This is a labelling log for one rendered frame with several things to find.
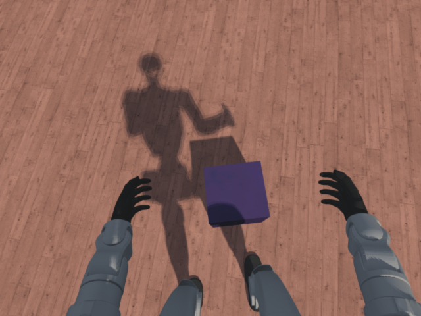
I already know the left robot forearm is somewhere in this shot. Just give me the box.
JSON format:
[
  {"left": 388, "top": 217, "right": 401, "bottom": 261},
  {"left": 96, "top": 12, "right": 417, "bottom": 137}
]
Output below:
[{"left": 66, "top": 219, "right": 133, "bottom": 316}]

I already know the right robot foot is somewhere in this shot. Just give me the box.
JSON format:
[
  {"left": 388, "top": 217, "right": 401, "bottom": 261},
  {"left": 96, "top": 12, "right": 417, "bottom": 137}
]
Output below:
[{"left": 244, "top": 255, "right": 262, "bottom": 312}]

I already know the right robot hand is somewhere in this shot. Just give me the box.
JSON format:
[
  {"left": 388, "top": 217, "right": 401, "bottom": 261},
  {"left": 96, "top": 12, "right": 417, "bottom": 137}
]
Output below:
[{"left": 318, "top": 169, "right": 368, "bottom": 221}]

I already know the left robot hand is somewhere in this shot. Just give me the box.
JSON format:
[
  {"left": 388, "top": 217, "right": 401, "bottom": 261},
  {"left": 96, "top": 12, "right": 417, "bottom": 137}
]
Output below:
[{"left": 111, "top": 176, "right": 152, "bottom": 223}]

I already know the right robot forearm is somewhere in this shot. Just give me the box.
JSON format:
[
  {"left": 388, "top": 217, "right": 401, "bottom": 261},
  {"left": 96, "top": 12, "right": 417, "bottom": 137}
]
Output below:
[{"left": 346, "top": 213, "right": 421, "bottom": 316}]

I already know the left robot thigh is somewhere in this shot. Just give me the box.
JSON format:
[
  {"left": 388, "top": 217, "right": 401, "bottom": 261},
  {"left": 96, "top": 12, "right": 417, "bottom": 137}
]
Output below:
[{"left": 159, "top": 286, "right": 202, "bottom": 316}]

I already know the carton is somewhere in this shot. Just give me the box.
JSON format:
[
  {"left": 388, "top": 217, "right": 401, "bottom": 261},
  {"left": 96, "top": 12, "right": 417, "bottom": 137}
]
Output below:
[{"left": 203, "top": 161, "right": 270, "bottom": 228}]

